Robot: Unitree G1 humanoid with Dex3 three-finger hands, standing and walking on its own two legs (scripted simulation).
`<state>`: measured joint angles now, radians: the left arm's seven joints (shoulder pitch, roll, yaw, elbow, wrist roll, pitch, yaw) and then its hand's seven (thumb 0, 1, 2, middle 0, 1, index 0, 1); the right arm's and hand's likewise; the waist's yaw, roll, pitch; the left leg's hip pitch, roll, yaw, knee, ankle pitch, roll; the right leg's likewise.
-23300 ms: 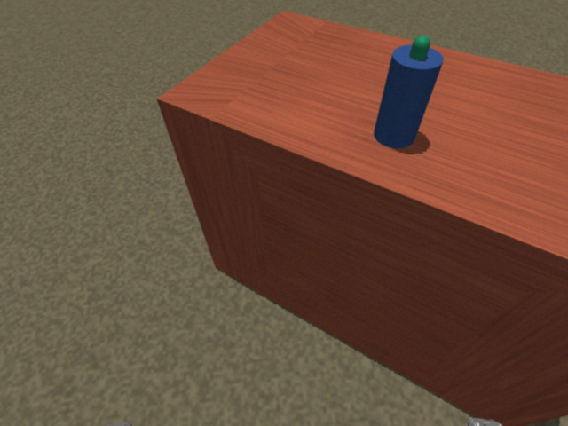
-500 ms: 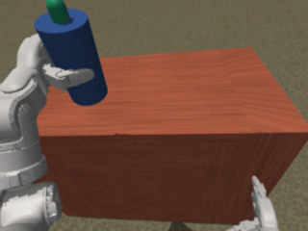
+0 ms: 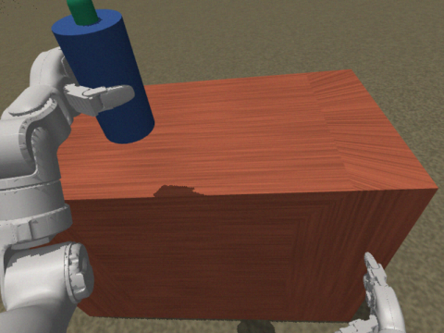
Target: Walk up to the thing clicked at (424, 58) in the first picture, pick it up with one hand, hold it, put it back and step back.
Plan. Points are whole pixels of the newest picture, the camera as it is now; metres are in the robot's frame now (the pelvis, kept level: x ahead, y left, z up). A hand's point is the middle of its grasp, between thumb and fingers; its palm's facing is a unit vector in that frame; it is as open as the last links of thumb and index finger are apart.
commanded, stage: hold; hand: left
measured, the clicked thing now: (107, 71) +0.36 +0.16 +0.34
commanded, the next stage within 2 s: crouch in 0.26 s
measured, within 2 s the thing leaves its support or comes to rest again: neither
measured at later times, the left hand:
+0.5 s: hand (92, 64) +0.34 +0.17 +0.36, palm faces +0.08 -1.00 -0.03, open 11.4 cm
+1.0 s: hand (131, 123) +0.41 +0.18 +0.22, palm faces +0.16 -0.99 -0.05, open 11.3 cm
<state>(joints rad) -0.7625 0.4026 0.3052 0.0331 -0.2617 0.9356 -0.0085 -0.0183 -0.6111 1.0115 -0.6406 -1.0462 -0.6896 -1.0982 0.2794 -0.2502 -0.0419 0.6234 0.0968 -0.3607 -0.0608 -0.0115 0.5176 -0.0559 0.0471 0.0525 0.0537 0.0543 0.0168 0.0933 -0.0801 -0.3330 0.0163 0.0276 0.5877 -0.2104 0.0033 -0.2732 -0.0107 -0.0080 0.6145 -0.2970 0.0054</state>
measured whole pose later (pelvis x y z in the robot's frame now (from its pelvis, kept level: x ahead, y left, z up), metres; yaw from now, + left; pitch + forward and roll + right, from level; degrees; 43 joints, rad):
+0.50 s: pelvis +0.00 +0.00 +0.00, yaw +1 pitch -3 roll +0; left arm -0.82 0.41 0.28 0.04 -0.30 1.00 -0.03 -0.02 -0.61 1.01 -0.64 -1.04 -0.69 -1.09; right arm 0.23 -0.23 -0.03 0.69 0.09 -0.39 -0.09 -0.01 0.53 -0.05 0.05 0.05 0.06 0.05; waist 0.04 0.09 -0.12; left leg -0.32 0.00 0.01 0.60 -0.22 0.01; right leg -0.25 -0.02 -0.02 0.62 -0.31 0.01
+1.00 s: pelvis -0.01 +0.01 +0.00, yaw -1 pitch -1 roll -1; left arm -0.66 0.35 0.26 0.28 -0.19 0.57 0.05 -0.02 -0.61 1.00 -0.66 -1.02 -0.71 -1.07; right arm 0.23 -0.23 -0.01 0.68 0.02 -0.42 -0.13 -0.01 0.54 -0.05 0.05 0.05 0.06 0.06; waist -0.04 0.06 -0.01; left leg -0.40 0.03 0.04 0.62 -0.21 0.01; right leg -0.33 0.00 0.00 0.62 -0.28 0.01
